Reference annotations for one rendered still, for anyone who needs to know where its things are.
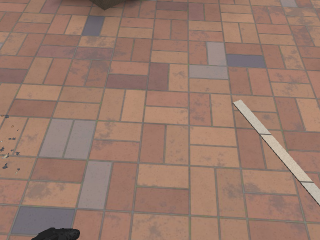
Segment robot left hand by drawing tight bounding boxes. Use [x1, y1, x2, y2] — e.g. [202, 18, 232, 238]
[31, 227, 80, 240]

